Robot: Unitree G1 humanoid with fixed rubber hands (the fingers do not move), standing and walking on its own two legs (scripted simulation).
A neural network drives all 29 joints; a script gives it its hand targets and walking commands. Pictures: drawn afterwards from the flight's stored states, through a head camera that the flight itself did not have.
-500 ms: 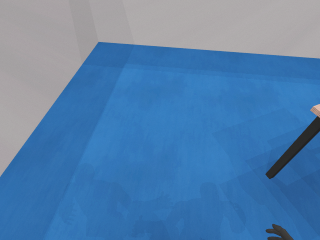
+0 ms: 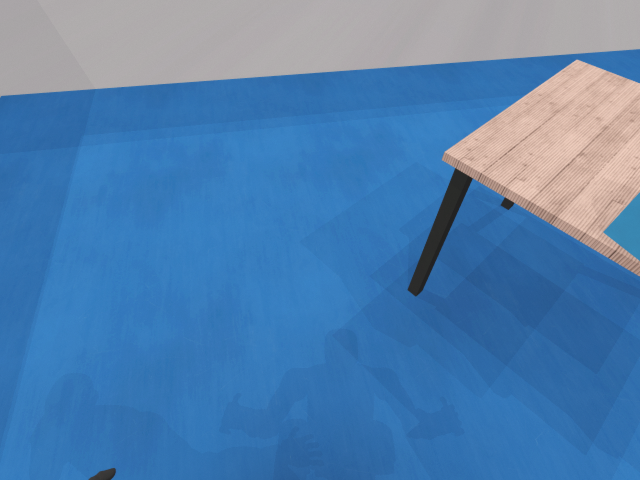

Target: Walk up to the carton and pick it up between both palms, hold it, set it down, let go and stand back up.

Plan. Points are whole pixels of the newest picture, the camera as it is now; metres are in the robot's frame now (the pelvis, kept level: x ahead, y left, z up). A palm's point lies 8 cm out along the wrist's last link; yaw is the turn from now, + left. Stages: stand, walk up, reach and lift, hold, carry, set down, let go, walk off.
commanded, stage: walk up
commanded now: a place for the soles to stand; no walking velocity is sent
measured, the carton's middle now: out of the picture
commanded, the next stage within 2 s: none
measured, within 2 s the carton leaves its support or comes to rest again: neither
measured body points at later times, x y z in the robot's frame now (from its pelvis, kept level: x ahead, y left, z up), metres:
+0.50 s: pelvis +0.01 -0.11 -0.01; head +0.02 -0.12 +0.44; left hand +0.22 +0.17 -0.09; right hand -0.01 -0.46 -0.10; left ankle +0.03 +0.06 -0.67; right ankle +0.01 -0.23 -0.72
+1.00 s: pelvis +0.07 -0.18 -0.01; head +0.10 -0.17 +0.43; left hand +0.32 +0.03 -0.13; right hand -0.07 -0.51 -0.08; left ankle +0.10 -0.04 -0.72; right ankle +0.06 -0.34 -0.71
